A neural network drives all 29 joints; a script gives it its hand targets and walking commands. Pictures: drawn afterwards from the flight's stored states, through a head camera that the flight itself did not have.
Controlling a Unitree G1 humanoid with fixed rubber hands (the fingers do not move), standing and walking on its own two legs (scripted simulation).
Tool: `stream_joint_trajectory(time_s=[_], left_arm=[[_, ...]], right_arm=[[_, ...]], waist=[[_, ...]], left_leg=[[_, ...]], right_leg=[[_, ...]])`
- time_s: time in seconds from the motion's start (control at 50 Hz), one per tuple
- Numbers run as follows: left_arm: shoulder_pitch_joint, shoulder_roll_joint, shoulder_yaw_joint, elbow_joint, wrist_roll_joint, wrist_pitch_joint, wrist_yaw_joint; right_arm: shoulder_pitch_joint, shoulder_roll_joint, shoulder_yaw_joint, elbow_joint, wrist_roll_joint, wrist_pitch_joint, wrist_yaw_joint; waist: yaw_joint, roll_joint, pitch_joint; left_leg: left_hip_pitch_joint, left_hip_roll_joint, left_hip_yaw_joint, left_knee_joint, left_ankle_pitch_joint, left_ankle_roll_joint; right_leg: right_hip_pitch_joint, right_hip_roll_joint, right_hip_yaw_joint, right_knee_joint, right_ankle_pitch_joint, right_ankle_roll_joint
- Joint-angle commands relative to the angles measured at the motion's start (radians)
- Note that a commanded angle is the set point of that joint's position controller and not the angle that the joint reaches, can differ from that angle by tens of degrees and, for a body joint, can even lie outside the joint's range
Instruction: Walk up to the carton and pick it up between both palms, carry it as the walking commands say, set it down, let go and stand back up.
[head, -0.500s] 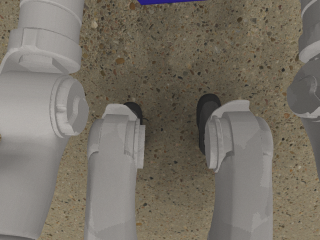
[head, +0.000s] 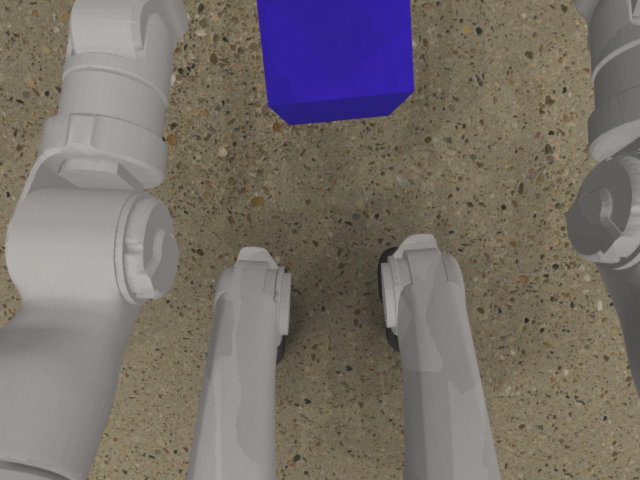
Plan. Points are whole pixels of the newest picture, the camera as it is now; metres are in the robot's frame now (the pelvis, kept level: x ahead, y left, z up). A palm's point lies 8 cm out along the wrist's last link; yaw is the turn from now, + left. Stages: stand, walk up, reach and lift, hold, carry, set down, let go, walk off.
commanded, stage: set down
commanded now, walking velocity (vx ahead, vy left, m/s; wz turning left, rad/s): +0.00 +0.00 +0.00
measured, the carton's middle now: (332, 29) +0.60 -0.04 -0.36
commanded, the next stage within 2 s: let go in 0.72 s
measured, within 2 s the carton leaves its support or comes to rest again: neither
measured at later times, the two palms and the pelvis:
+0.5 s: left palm out of the picture +0.59 +0.12 +0.05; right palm out of the picture +0.57 -0.25 +0.05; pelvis +0.02 +0.00 +0.14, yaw -2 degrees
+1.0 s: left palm out of the picture +0.51 +0.15 +0.11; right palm out of the picture +0.48 -0.27 +0.11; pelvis +0.04 -0.01 +0.21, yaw -3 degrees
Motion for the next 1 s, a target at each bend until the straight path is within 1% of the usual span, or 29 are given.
stream_joint_trajectory(time_s=[0.0, 0.02, 0.04, 0.06, 0.12, 0.14, 0.2, 0.26, 0.3, 0.36, 0.38, 0.44, 0.46, 0.5, 0.56, 0.58, 0.6, 0.62, 0.68, 0.7, 0.74, 0.76, 0.78, 0.82, 0.84, 0.88, 0.9, 0.92, 0.98], left_arm=[[-0.181, 0.092, 0.090, -0.298, 0.042, -0.067, -0.023], [-0.132, 0.140, 0.123, -0.157, 0.060, -0.066, -0.012], [-0.117, 0.142, 0.114, -0.262, 0.042, -0.073, -0.005], [-0.157, 0.156, 0.125, -0.223, 0.047, -0.066, -0.007], [-0.166, 0.176, 0.091, -0.360, 0.036, -0.057, -0.021], [-0.207, 0.152, 0.047, -0.403, 0.016, -0.061, -0.018], [-0.148, 0.081, 0.048, -0.205, 0.016, -0.016, -0.043], [-0.133, 0.146, 0.102, -0.119, 0.066, 0.012, -0.060], [-0.141, 0.090, 0.087, -0.189, 0.098, -0.006, -0.053], [-0.122, 0.048, 0.119, -0.154, 0.148, -0.008, -0.053], [-0.118, 0.020, 0.118, -0.214, 0.152, -0.015, -0.050], [-0.069, 0.000, 0.114, -0.203, 0.113, -0.025, -0.060], [-0.076, -0.007, 0.114, -0.199, 0.141, -0.032, -0.055], [-0.115, 0.026, 0.134, -0.338, 0.124, -0.056, -0.045], [-0.091, 0.005, 0.104, -0.357, 0.124, -0.075, -0.041], [-0.025, -0.007, 0.111, -0.211, 0.154, -0.074, -0.042], [0.027, 0.024, 0.184, -0.250, 0.206, -0.089, -0.033], [0.036, 0.005, 0.179, -0.263, 0.172, -0.093, -0.034], [0.067, -0.012, 0.129, -0.201, 0.172, -0.098, -0.045], [0.122, 0.014, 0.182, -0.269, 0.189, -0.111, -0.057], [0.065, 0.012, 0.110, -0.317, 0.170, -0.112, -0.051], [0.248, -0.004, 0.141, -0.315, 0.183, -0.106, -0.059], [0.212, -0.034, 0.106, -0.201, 0.161, -0.108, -0.078], [0.325, 0.009, 0.131, -0.239, 0.225, -0.101, -0.088], [0.336, -0.048, 0.103, -0.274, 0.199, -0.100, -0.105], [0.387, 0.020, 0.111, -0.427, 0.237, -0.131, -0.109], [0.402, -0.036, 0.042, -0.399, 0.197, -0.135, -0.131], [0.471, 0.011, 0.076, -0.433, 0.218, -0.142, -0.130], [0.581, 0.003, 0.032, -0.484, 0.183, -0.145, -0.146]], right_arm=[[-0.219, -0.002, 0.076, -0.313, 0.011, -0.050, 0.003], [-0.211, -0.039, 0.036, -0.290, -0.013, -0.056, -0.015], [-0.215, -0.034, 0.059, -0.388, 0.007, -0.072, -0.017], [-0.237, -0.085, 0.047, -0.346, 0.033, -0.050, -0.025], [-0.146, 0.055, 0.149, -0.335, 0.084, -0.018, -0.008], [-0.197, -0.045, 0.078, -0.428, 0.085, -0.027, -0.020], [-0.162, -0.022, 0.061, -0.213, -0.001, -0.009, -0.007], [-0.139, 0.022, 0.041, -0.169, -0.019, 0.016, 0.003], [-0.120, 0.001, 0.017, -0.214, 0.012, 0.010, 0.027], [-0.102, 0.029, -0.030, -0.121, -0.031, -0.004, 0.056], [-0.042, -0.012, -0.073, -0.126, -0.076, -0.012, 0.059], [-0.091, -0.002, -0.056, -0.211, -0.082, -0.040, 0.053], [-0.051, -0.028, -0.105, -0.213, -0.095, -0.044, 0.054], [-0.070, 0.008, -0.032, -0.268, -0.067, -0.051, 0.060], [-0.036, -0.038, -0.078, -0.301, -0.064, -0.078, 0.061], [-0.030, 0.007, -0.068, -0.226, -0.095, -0.098, 0.067], [-0.003, -0.019, -0.071, -0.300, -0.077, -0.097, 0.056], [0.045, 0.005, -0.085, -0.286, -0.106, -0.105, 0.052], [0.057, 0.021, -0.055, -0.224, -0.107, -0.108, 0.054], [0.050, 0.066, -0.016, -0.355, -0.061, -0.110, 0.060], [0.113, 0.027, -0.056, -0.276, -0.070, -0.110, 0.055], [0.251, 0.044, -0.025, -0.357, -0.070, -0.104, 0.055], [0.186, 0.084, -0.033, -0.314, -0.091, -0.116, 0.054], [0.305, 0.109, -0.021, -0.362, -0.122, -0.100, 0.054], [0.361, 0.124, -0.037, -0.341, -0.151, -0.094, 0.047], [0.453, 0.148, -0.030, -0.437, -0.158, -0.098, 0.049], [0.424, 0.141, -0.011, -0.502, -0.155, -0.110, 0.046], [0.490, 0.166, 0.006, -0.541, -0.160, -0.114, 0.041], [0.660, 0.150, 0.017, -0.525, -0.147, -0.108, 0.025]], waist=[[0.047, -0.187, -1.416], [0.033, -0.239, -1.293], [0.034, -0.285, -1.471], [0.045, -0.203, -1.407], [0.080, -0.209, -1.425], [0.032, -0.106, -1.479], [-0.023, -0.229, -1.250], [0.017, -0.186, -1.136], [0.055, -0.024, -1.125], [0.064, -0.067, -0.953], [0.024, 0.006, -1.008], [0.024, -0.077, -1.104], [0.010, 0.019, -1.106], [0.057, -0.073, -1.313], [0.032, -0.008, -1.375], [0.025, -0.065, -1.223], [0.101, -0.036, -1.259], [0.038, -0.093, -1.318], [0.036, -0.105, -1.267], [0.101, -0.165, -1.343], [0.022, -0.070, -1.386], [0.065, -0.083, -1.449], [0.024, -0.121, -1.315], [0.056, -0.101, -1.259], [0.004, -0.116, -1.288], [0.056, -0.093, -1.233], [0.008, -0.099, -1.189], [0.045, -0.170, -1.210], [0.028, -0.128, -1.233]], left_leg=[[0.500, -0.049, 0.163, -0.256, 0.522, 0.015], [0.389, -0.036, 0.144, -0.298, 0.492, 0.028], [0.386, -0.041, 0.140, -0.322, 0.507, 0.024], [0.349, -0.046, 0.187, -0.333, 0.452, 0.023], [0.471, -0.047, 0.189, -0.402, 0.459, 0.033], [0.539, -0.044, 0.186, -0.405, 0.561, 0.018], [0.504, -0.030, 0.135, -0.492, 0.395, 0.031], [0.533, -0.021, 0.160, -0.583, 0.281, 0.027], [0.690, -0.017, 0.160, -0.617, 0.388, 0.014], [0.741, -0.006, 0.131, -0.718, 0.360, 0.019], [0.838, -0.003, 0.132, -0.703, 0.447, -0.003], [0.857, -0.010, 0.119, -0.757, 0.492, 0.006], [0.913, -0.011, 0.126, -0.766, 0.538, -0.004], [1.048, -0.015, 0.117, -0.762, 0.700, -0.004], [1.176, 0.004, 0.087, -0.776, 0.866, -0.007], [1.056, 0.013, 0.058, -0.813, 0.813, 0.016], [1.050, -0.002, 0.099, -0.841, 0.804, 0.007], [1.033, -0.010, 0.104, -0.832, 0.831, 0.005], [0.867, 0.001, 0.088, -0.905, 0.786, 0.003], [0.990, -0.011, 0.104, -0.892, 0.847, 0.032], [1.068, 0.005, 0.079, -0.885, 0.908, 0.010], [1.170, 0.004, 0.091, -0.889, 0.900, 0.014], [1.038, 0.014, 0.086, -0.896, 0.823, 0.023], [1.034, 0.008, 0.102, -0.935, 0.802, 0.017], [1.044, 0.000, 0.104, -0.953, 0.785, 0.014], [1.120, -0.001, 0.102, -0.996, 0.793, 0.020], [1.078, 0.014, 0.094, -0.985, 0.795, 0.024], [1.053, 0.007, 0.085, -1.013, 0.830, 0.028], [1.075, 0.006, 0.091, -1.046, 0.759, 0.013]], right_leg=[[1.070, 0.051, -0.094, -0.216, 0.712, 0.016], [1.073, 0.037, -0.098, -0.214, 0.730, 0.023], [1.306, 0.035, -0.081, -0.206, 0.853, 0.013], [1.275, 0.039, -0.069, -0.240, 0.817, 0.011], [1.292, 0.042, -0.083, -0.335, 0.768, 0.027], [1.260, 0.045, -0.074, -0.356, 0.829, 0.017], [1.164, 0.038, -0.110, -0.421, 0.640, 0.023], [1.160, 0.036, -0.125, -0.524, 0.474, 0.025], [1.074, 0.040, -0.115, -0.581, 0.501, 0.004], [0.965, 0.044, -0.137, -0.668, 0.388, 0.016], [0.950, 0.053, -0.142, -0.669, 0.462, 0.000], [1.098, 0.052, -0.134, -0.711, 0.545, 0.010], [1.079, 0.058, -0.133, -0.722, 0.579, -0.002], [1.182, 0.064, -0.129, -0.741, 0.712, 0.007], [1.146, 0.059, -0.112, -0.754, 0.833, -0.003], [1.110, 0.046, -0.122, -0.773, 0.808, 0.007], [1.242, 0.037, -0.080, -0.809, 0.868, -0.005], [1.313, 0.042, -0.091, -0.803, 0.960, 0.000], [1.430, 0.028, -0.078, -0.801, 0.995, -0.003], [1.450, 0.031, -0.066, -0.834, 1.047, 0.011], [1.374, 0.040, -0.088, -0.833, 1.018, 0.002], [1.456, 0.033, -0.066, -0.874, 1.005, -0.005], [1.404, 0.022, -0.077, -0.867, 0.987, -0.001], [1.427, 0.021, -0.074, -0.900, 0.961, 0.003], [1.515, 0.019, -0.076, -0.924, 0.969, 0.001], [1.474, 0.019, -0.096, -0.931, 0.929, 0.014], [1.482, 0.014, -0.068, -0.955, 0.962, -0.003], [1.563, 0.028, -0.070, -0.961, 1.012, 0.007], [1.684, 0.013, -0.046, -0.996, 0.989, -0.005]])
